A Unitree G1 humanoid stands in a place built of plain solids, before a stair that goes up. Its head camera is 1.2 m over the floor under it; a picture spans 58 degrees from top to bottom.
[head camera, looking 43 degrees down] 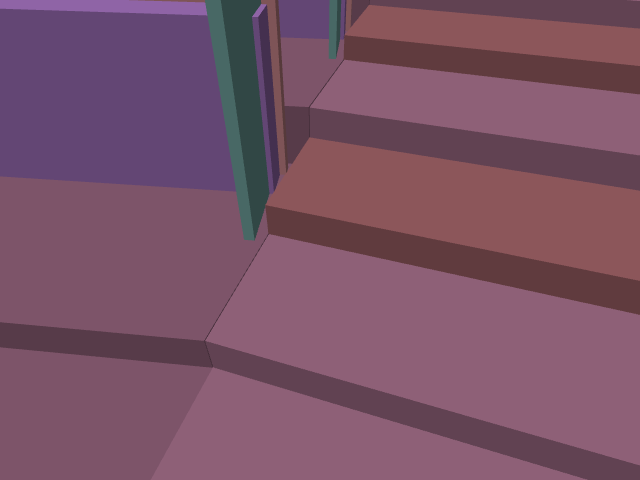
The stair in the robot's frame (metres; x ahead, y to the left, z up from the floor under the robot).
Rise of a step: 0.12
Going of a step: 0.50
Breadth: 1.47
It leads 18 degrees to the right of straight ahead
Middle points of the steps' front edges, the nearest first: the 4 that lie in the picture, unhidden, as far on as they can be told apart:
0.49 -0.37 0.15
0.94 -0.51 0.28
1.39 -0.66 0.41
1.89 -0.81 0.53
